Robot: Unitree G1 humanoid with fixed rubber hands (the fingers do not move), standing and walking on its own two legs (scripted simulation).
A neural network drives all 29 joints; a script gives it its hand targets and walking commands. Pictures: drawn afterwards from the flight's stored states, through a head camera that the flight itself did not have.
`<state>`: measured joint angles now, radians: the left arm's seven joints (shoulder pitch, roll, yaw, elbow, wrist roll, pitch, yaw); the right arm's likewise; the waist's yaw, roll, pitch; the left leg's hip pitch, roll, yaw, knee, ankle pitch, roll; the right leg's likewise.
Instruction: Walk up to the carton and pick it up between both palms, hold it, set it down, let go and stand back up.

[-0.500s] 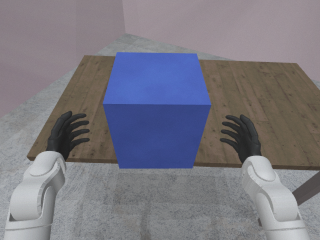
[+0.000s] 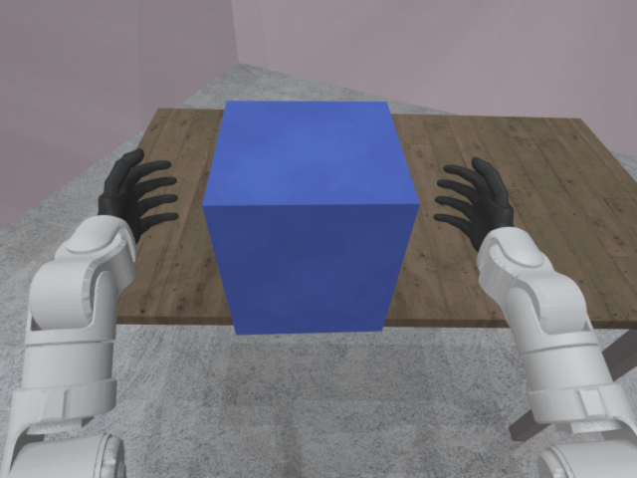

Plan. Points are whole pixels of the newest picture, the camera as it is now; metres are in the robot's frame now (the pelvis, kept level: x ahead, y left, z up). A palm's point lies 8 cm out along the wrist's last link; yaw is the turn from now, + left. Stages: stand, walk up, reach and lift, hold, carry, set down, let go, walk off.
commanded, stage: reach and lift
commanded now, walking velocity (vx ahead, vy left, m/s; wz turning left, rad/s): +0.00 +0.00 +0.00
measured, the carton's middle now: (308, 222) +0.45 +0.04 +0.09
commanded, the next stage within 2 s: none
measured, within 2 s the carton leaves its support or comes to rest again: neither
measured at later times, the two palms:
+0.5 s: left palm (103, 142) +0.42 +0.26 +0.24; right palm (480, 153) +0.44 -0.15 +0.22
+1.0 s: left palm (147, 245) +0.40 +0.25 +0.09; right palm (441, 241) +0.42 -0.14 +0.09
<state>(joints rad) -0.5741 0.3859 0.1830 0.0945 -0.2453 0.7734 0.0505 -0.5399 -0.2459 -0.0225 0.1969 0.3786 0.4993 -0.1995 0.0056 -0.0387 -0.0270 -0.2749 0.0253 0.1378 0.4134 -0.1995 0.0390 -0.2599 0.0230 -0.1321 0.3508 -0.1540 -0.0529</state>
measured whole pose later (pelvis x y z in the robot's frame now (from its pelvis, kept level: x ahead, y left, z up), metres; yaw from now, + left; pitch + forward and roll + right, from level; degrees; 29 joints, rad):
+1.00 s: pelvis +0.01 +0.00 +0.00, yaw +2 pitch +9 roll -1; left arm -0.68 0.33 0.07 0.61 -0.21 0.36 0.06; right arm -0.64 -0.09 -0.14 0.59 0.17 0.27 -0.18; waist 0.03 -0.03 -0.06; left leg -0.38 0.02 0.09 0.43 -0.20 0.03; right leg -0.34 0.02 -0.17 0.34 -0.16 -0.05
